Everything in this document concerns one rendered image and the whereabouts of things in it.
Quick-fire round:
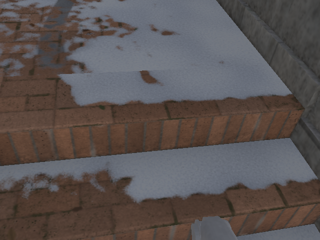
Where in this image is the robot right thigh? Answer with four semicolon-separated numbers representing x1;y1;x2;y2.
191;216;238;240

